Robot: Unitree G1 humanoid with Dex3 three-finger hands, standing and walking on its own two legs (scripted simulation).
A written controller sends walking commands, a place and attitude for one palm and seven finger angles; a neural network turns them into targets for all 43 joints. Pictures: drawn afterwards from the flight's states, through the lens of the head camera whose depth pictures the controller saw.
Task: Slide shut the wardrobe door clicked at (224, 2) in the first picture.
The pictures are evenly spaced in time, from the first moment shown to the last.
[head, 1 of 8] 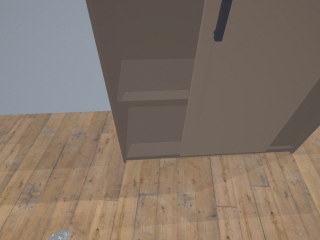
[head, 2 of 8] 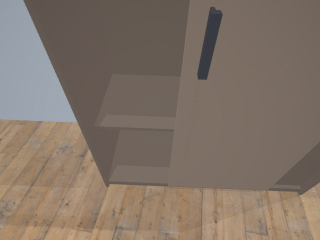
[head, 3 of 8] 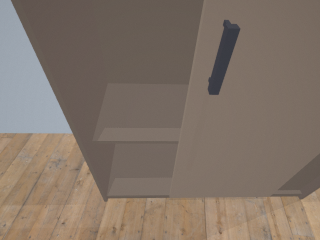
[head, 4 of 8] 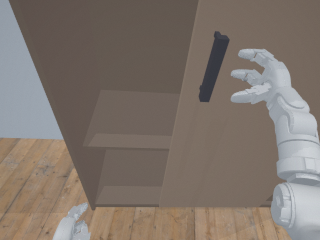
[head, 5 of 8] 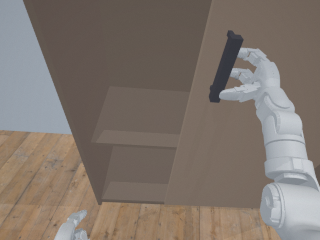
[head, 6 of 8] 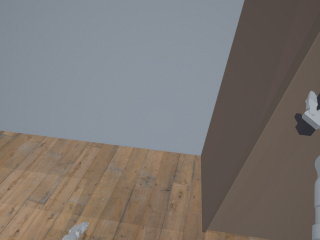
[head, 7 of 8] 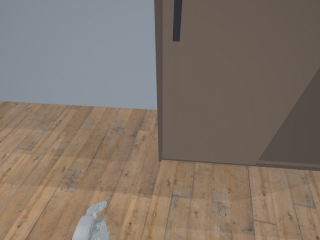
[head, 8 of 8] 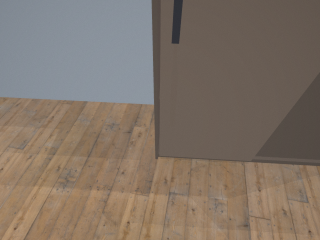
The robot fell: no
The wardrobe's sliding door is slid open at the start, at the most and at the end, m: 0.39 0.39 0.01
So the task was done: yes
